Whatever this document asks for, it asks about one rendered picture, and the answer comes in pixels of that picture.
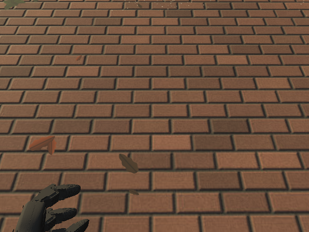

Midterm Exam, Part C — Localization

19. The left robot hand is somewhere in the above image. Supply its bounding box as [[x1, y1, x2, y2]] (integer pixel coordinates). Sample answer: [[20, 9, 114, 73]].
[[13, 184, 89, 232]]

